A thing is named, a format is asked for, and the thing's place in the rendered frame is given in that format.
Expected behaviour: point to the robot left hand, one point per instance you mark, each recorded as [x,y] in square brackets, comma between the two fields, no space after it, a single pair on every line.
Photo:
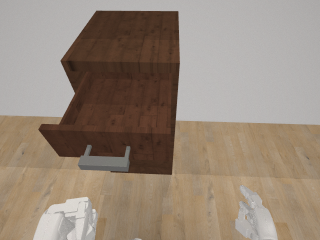
[73,220]

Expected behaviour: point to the handle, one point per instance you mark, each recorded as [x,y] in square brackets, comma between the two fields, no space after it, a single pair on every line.
[104,163]

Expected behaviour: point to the robot right hand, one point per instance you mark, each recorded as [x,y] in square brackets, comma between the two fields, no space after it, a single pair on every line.
[259,224]

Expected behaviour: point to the cabinet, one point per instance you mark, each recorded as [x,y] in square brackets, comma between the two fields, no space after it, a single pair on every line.
[130,42]

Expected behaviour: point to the drawer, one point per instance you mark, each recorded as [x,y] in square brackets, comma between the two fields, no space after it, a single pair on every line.
[113,110]

